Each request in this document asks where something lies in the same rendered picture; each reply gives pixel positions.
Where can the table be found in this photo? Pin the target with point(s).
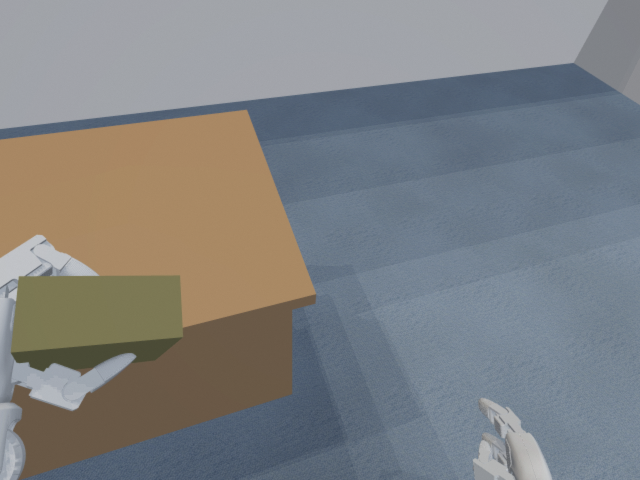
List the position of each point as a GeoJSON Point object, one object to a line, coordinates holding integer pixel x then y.
{"type": "Point", "coordinates": [189, 196]}

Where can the robot right hand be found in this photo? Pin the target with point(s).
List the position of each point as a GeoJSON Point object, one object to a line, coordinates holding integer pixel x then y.
{"type": "Point", "coordinates": [519, 458]}

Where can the left robot forearm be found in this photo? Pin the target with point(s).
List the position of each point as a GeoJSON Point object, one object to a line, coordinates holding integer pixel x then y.
{"type": "Point", "coordinates": [12, 449]}

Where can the sponge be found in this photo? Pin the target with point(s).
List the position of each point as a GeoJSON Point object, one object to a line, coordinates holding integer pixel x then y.
{"type": "Point", "coordinates": [81, 321]}

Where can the robot left hand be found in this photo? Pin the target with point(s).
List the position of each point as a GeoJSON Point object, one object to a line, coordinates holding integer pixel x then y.
{"type": "Point", "coordinates": [57, 385]}

